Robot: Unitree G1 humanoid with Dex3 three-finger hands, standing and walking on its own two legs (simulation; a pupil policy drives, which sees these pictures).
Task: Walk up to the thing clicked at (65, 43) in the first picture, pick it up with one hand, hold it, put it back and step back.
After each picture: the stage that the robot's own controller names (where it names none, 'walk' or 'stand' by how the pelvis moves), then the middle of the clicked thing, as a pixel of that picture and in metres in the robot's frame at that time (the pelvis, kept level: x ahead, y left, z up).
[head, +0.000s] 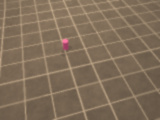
stand; (65, 44) +1.34 +0.22 -0.72
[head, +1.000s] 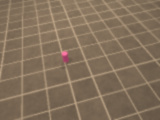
walk; (65, 57) +1.22 +0.30 -0.71
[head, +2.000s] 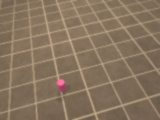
walk; (61, 85) +0.77 +0.28 -0.72
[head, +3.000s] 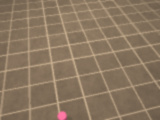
walk; (62, 118) +0.49 +0.19 -0.71
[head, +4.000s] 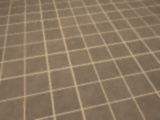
stand; out of the picture +0.38 +0.19 -0.71
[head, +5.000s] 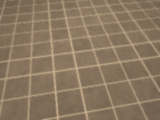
stand; out of the picture +0.36 +0.18 -0.72
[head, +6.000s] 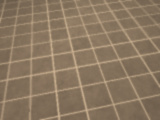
stand; out of the picture +0.37 +0.20 -0.72
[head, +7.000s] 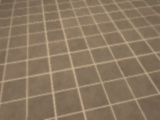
stand; out of the picture +0.36 +0.20 -0.73
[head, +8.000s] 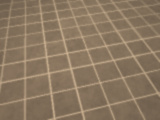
stand; out of the picture +0.36 +0.21 -0.73
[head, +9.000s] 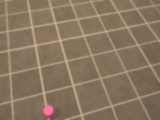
go down; (49, 112) +0.38 +0.21 -0.65
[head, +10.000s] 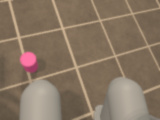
go down; (29, 63) +0.44 +0.22 -0.30
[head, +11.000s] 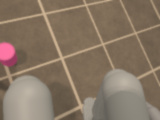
close in; (7, 55) +0.43 +0.24 -0.26
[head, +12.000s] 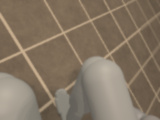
close; out of the picture +0.43 +0.26 -0.22
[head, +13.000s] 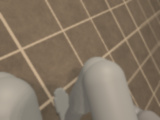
close; out of the picture +0.42 +0.27 -0.23
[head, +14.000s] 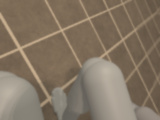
lift; out of the picture +0.40 +0.26 -0.23
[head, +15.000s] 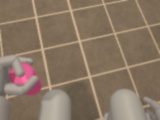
lift; (27, 80) +0.32 +0.21 -0.06
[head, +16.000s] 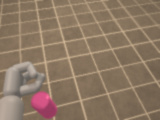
hold; (45, 105) +0.30 +0.16 -0.08
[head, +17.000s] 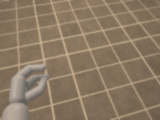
hold; out of the picture +0.28 +0.16 -0.67
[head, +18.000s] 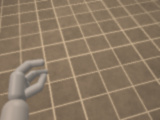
hold; out of the picture +0.29 +0.12 -0.67
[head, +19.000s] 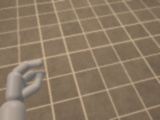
stand; out of the picture +0.29 +0.14 -0.67
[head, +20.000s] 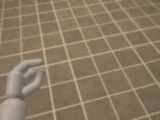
stand; out of the picture +0.28 +0.13 -0.68
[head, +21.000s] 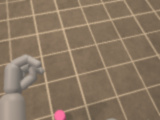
crouch; (60, 116) +0.31 +0.13 -0.58
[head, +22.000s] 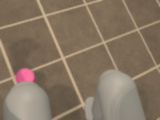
lower; (26, 78) +0.36 +0.16 -0.29
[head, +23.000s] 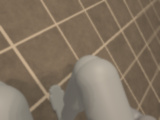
lower; out of the picture +0.35 +0.19 -0.23
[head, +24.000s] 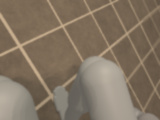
lower; out of the picture +0.35 +0.19 -0.23
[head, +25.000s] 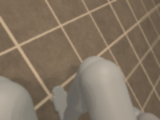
lower; out of the picture +0.35 +0.19 -0.23
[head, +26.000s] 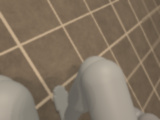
lower; out of the picture +0.35 +0.19 -0.23
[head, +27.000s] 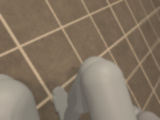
open; out of the picture +0.35 +0.19 -0.23
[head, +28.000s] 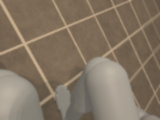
rise; out of the picture +0.35 +0.19 -0.23
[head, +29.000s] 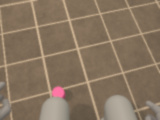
walk; (59, 94) +0.35 +0.14 -0.46
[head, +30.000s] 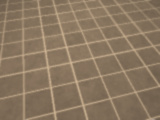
stand; out of the picture +0.29 +0.12 -0.66
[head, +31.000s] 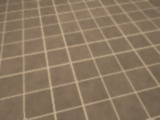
stand; out of the picture +0.29 +0.13 -0.67
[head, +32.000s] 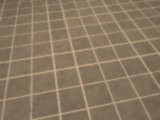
stand; out of the picture +0.30 +0.11 -0.71
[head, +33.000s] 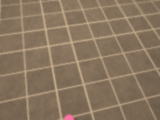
walk; out of the picture +0.34 +0.07 -0.70
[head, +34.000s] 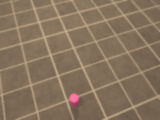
walk; (74, 100) +0.48 +0.07 -0.69
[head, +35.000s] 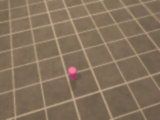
walk; (72, 73) +0.76 +0.14 -0.69
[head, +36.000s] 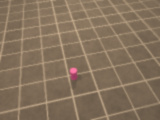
stand; (73, 74) +0.93 +0.13 -0.70
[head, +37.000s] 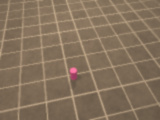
stand; (73, 73) +0.92 +0.12 -0.72
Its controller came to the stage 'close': yes
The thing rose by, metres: 0.70
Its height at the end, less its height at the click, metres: +0.00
